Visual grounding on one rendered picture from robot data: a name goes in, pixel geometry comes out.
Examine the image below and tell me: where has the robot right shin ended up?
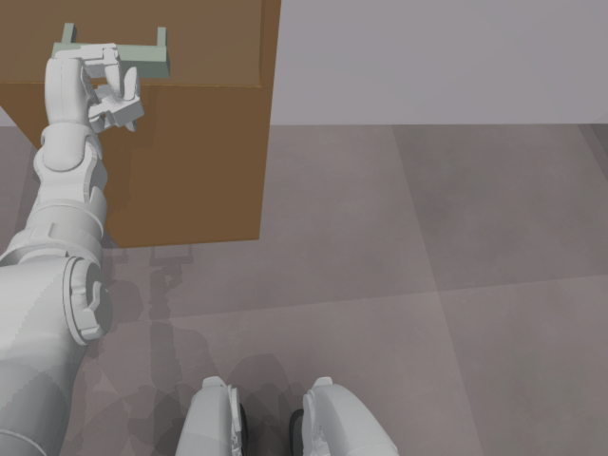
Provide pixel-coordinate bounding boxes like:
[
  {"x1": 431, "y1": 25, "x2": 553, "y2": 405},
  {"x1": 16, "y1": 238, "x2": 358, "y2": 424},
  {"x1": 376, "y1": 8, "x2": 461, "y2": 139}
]
[{"x1": 302, "y1": 377, "x2": 333, "y2": 456}]

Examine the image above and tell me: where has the drawer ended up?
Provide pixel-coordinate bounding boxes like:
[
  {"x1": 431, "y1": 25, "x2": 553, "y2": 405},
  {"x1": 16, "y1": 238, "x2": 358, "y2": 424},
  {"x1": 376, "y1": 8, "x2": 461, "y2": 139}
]
[{"x1": 0, "y1": 0, "x2": 261, "y2": 85}]

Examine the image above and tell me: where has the robot left upper arm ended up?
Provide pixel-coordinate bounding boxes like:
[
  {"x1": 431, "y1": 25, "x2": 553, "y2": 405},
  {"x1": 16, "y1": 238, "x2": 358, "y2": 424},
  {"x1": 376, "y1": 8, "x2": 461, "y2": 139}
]
[{"x1": 0, "y1": 256, "x2": 113, "y2": 456}]

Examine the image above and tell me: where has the right robot thigh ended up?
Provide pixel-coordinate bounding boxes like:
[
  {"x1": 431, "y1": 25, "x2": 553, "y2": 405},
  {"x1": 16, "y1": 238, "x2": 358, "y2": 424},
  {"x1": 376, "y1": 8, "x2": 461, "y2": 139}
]
[{"x1": 303, "y1": 384, "x2": 400, "y2": 456}]

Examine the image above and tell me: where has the handle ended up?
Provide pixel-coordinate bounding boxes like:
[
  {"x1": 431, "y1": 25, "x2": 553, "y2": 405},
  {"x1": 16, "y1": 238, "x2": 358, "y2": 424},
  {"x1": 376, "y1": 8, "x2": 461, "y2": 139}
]
[{"x1": 51, "y1": 23, "x2": 170, "y2": 78}]

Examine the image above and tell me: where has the cabinet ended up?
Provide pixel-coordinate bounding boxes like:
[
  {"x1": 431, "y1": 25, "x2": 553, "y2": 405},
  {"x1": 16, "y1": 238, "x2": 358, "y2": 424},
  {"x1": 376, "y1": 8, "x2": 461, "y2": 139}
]
[{"x1": 0, "y1": 0, "x2": 281, "y2": 249}]

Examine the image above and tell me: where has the robot left hand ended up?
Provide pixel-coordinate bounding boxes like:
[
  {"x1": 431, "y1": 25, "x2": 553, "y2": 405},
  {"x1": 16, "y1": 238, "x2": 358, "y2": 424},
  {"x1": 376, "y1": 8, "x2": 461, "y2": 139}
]
[{"x1": 45, "y1": 43, "x2": 144, "y2": 139}]

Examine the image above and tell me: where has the left robot forearm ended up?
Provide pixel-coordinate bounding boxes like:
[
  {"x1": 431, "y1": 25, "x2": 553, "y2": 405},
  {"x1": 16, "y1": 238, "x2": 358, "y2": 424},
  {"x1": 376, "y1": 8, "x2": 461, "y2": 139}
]
[{"x1": 0, "y1": 123, "x2": 107, "y2": 270}]

